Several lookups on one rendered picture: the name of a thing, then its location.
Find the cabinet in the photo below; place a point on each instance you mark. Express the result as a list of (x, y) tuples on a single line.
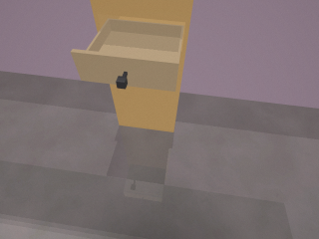
[(143, 107)]

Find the drawer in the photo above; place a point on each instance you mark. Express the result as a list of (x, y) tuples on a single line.
[(149, 52)]

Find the handle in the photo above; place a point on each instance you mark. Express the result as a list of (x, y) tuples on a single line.
[(122, 81)]

